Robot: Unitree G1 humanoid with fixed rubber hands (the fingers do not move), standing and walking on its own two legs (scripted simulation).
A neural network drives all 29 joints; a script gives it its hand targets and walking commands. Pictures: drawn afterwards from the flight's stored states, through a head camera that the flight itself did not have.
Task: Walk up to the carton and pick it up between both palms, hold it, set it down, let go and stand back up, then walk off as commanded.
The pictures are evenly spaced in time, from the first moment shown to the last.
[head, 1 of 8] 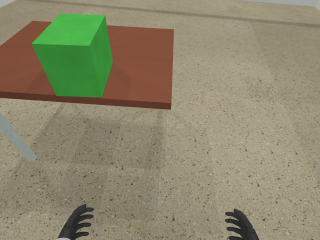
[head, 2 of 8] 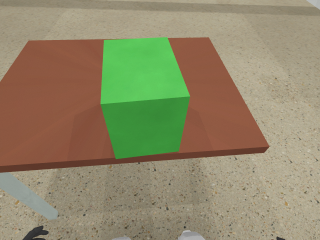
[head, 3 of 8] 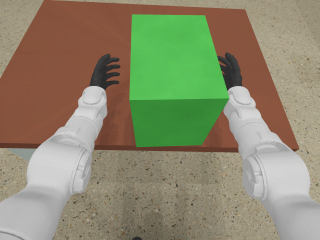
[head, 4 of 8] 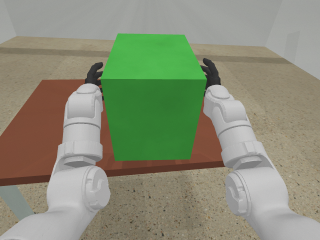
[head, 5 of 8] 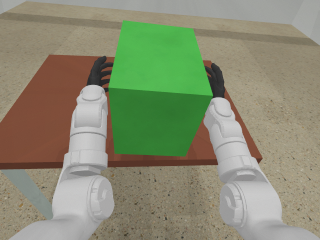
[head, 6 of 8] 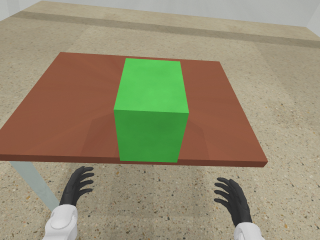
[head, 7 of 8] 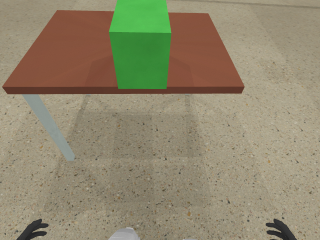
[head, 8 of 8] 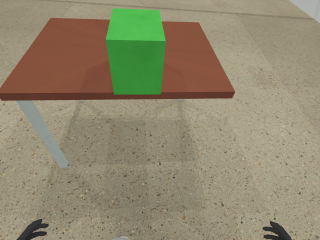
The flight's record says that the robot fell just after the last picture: no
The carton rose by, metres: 0.22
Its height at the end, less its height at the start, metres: +0.00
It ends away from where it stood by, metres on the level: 0.03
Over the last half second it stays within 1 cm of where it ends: yes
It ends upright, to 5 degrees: yes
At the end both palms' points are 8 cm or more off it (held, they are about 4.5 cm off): yes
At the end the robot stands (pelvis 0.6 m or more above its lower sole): yes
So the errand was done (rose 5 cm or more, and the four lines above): yes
